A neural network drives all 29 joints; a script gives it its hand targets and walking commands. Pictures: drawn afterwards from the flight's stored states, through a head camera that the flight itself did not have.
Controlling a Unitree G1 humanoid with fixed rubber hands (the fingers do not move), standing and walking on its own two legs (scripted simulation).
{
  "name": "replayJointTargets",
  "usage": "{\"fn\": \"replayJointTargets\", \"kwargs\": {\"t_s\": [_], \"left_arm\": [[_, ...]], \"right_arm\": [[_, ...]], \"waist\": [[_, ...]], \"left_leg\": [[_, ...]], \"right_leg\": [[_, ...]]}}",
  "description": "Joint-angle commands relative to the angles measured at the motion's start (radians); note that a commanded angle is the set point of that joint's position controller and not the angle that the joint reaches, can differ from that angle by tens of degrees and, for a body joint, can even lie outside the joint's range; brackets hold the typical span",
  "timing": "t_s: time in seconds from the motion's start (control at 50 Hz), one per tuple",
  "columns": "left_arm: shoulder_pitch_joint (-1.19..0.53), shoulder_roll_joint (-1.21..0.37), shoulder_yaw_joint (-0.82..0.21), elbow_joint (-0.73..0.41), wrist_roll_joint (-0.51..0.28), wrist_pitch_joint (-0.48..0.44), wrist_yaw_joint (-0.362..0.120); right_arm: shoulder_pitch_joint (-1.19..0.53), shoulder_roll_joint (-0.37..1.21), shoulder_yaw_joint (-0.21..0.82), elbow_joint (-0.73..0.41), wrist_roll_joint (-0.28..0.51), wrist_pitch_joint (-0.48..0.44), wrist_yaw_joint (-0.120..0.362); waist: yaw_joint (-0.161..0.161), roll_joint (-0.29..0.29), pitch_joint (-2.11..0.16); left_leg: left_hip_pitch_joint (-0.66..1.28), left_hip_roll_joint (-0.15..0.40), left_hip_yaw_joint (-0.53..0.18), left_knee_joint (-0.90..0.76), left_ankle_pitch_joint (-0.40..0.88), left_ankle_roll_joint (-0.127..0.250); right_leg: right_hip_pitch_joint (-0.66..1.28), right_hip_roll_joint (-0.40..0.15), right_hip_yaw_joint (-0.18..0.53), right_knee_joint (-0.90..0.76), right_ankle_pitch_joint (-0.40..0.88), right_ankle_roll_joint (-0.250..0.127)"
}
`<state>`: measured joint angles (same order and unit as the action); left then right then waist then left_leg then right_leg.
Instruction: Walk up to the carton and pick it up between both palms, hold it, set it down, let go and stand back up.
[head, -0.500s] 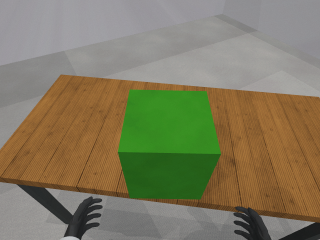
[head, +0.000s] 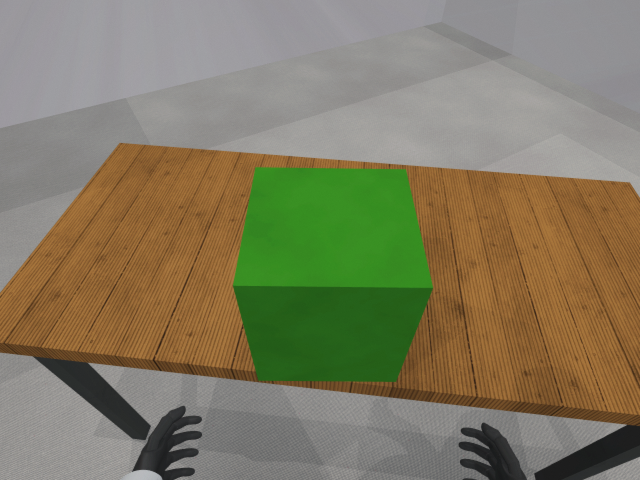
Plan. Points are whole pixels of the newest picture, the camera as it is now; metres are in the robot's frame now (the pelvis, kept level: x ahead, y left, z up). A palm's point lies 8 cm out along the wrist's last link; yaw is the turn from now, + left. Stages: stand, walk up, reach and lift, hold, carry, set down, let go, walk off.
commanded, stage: set down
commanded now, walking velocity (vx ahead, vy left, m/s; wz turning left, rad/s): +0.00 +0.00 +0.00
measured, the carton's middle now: (328, 279) +0.39 +0.03 +0.01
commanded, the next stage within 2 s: let go in 0.66 s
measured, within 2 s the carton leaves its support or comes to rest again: neither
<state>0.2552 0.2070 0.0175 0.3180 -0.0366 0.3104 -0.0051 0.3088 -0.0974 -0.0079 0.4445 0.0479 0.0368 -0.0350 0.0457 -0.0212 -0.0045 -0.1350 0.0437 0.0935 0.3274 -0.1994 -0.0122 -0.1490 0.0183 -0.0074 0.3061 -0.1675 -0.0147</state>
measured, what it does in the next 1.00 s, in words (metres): stands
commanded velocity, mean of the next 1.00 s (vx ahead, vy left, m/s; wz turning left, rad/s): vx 0.00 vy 0.00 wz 0.00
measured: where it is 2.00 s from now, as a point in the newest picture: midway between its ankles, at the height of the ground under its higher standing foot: outside the picture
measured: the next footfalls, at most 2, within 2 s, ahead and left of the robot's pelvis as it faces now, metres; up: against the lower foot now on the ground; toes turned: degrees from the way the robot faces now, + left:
none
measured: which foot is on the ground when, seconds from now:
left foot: down 0.00-1.00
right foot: down 0.00-1.00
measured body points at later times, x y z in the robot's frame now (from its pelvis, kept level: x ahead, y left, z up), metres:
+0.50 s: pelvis -0.01 +0.00 +0.00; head +0.01 +0.01 +0.45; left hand +0.16 +0.23 -0.11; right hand +0.16 -0.20 -0.11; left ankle -0.02 +0.12 -0.75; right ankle +0.00 -0.11 -0.75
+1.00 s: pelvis -0.02 +0.00 -0.01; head +0.00 +0.01 +0.44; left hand +0.17 +0.22 -0.11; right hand +0.16 -0.23 -0.11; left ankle -0.02 +0.12 -0.75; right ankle +0.00 -0.11 -0.75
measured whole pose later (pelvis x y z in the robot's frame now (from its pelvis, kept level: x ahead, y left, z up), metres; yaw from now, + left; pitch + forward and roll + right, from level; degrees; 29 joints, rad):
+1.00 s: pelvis -0.02 +0.00 -0.01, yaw +0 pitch +0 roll +0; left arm 0.03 0.19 -0.01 0.56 0.04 0.44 0.01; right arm 0.02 -0.17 -0.09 0.85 -0.01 0.02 0.04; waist 0.00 -0.02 0.04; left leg -0.20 0.04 0.08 0.42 -0.21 -0.01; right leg -0.22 0.01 -0.01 0.41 -0.19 -0.02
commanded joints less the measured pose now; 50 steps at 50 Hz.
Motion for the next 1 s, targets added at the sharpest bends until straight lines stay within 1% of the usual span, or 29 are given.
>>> {"fn": "replayJointTargets", "kwargs": {"t_s": [0.0, 0.38, 0.62, 0.68, 0.74, 0.8, 0.82, 0.86, 0.92, 0.98], "left_arm": [[-0.082, 0.077, 0.028, -0.097, 0.008, 0.013, 0.003], [-0.222, 0.056, 0.021, 0.017, 0.067, 0.159, -0.001], [-0.315, 0.042, 0.028, 0.097, 0.098, 0.230, 0.000], [-0.308, 0.045, 0.024, 0.080, 0.099, 0.238, 0.005], [-0.276, 0.058, 0.013, 0.024, 0.088, 0.235, 0.011], [-0.245, 0.079, 0.000, -0.053, 0.060, 0.232, 0.020], [-0.289, 0.062, -0.003, -0.024, 0.073, 0.221, 0.014], [-0.293, 0.053, -0.006, 0.041, 0.074, 0.189, 0.008], [-0.321, 0.041, -0.010, 0.141, 0.075, 0.118, 0.011], [-0.340, 0.040, -0.010, 0.200, 0.075, 0.035, 0.020]], "right_arm": [[-0.063, -0.060, -0.024, -0.092, -0.007, -0.004, -0.005], [-0.215, -0.067, -0.036, 0.088, -0.027, 0.074, -0.004], [-0.322, -0.070, -0.050, 0.205, -0.043, 0.101, 0.009], [-0.325, -0.090, -0.063, 0.215, -0.044, 0.097, 0.015], [-0.314, -0.130, -0.084, 0.197, -0.046, 0.088, 0.030], [-0.305, -0.168, -0.104, 0.150, -0.047, 0.089, 0.053], [-0.315, -0.155, -0.112, 0.192, -0.050, 0.078, 0.055], [-0.331, -0.140, -0.102, 0.244, -0.057, 0.043, 0.065], [-0.379, -0.112, -0.084, 0.315, -0.059, -0.037, 0.079], [-0.403, -0.110, -0.090, 0.371, -0.069, -0.124, 0.084]], "waist": [[0.002, 0.035, -0.055], [-0.015, 0.033, -0.081], [-0.030, 0.031, -0.090], [-0.031, 0.034, -0.106], [-0.029, 0.029, -0.123], [-0.028, 0.014, -0.126], [-0.040, 0.040, -0.095], [-0.042, 0.042, -0.078], [-0.042, 0.029, -0.080], [-0.045, 0.005, -0.103]], "left_leg": [[0.010, -0.025, -0.006, -0.018, 0.200, -0.025], [0.014, -0.019, -0.021, 0.028, 0.232, -0.020], [-0.009, -0.010, -0.033, 0.049, 0.180, -0.019], [0.008, -0.008, -0.034, 0.044, 0.178, -0.018], [0.036, -0.007, -0.033, 0.026, 0.187, -0.016], [0.044, -0.007, -0.029, 0.004, 0.178, -0.010], [0.013, -0.018, -0.022, 0.010, 0.167, -0.010], [-0.008, -0.020, -0.024, 0.021, 0.135, -0.007], [-0.032, -0.016, -0.033, 0.048, 0.086, 0.002], [-0.039, -0.014, -0.037, 0.070, 0.078, 0.011]], "right_leg": [[0.003, -0.003, 0.036, -0.046, 0.063, 0.001], [0.001, -0.007, 0.033, -0.002, 0.113, -0.006], [-0.022, -0.022, 0.032, 0.022, 0.086, -0.013], [-0.006, -0.015, 0.029, 0.029, 0.093, -0.020], [0.024, 0.001, 0.027, 0.024, 0.109, -0.028], [0.039, 0.010, 0.031, 0.014, 0.118, -0.029], [0.030, -0.008, 0.037, 0.015, 0.136, -0.026], [0.006, -0.023, 0.040, 0.023, 0.130, -0.024], [-0.036, -0.038, 0.042, 0.043, 0.101, -0.026], [-0.042, -0.038, 0.043, 0.063, 0.099, -0.026]]}}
